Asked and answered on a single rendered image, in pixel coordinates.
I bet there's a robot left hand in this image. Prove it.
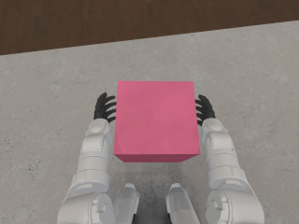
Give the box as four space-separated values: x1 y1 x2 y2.
93 92 117 123

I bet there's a left robot upper arm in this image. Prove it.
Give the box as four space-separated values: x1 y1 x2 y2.
57 191 115 224

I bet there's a robot left forearm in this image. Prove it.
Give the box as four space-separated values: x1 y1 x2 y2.
57 119 113 224

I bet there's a right robot thigh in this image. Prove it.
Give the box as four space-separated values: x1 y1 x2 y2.
164 187 200 224

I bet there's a right robot upper arm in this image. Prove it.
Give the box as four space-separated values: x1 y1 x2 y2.
206 188 264 224

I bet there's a robot right hand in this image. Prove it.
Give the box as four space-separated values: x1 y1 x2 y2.
195 94 216 127

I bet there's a robot right forearm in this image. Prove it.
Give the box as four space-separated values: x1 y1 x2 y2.
201 118 264 223

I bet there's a carton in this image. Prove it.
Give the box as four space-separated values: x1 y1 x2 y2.
113 80 201 162

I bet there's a robot thigh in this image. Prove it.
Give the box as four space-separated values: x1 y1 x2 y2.
164 187 200 224
112 187 140 224

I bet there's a left robot thigh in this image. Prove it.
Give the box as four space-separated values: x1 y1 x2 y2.
112 187 140 224

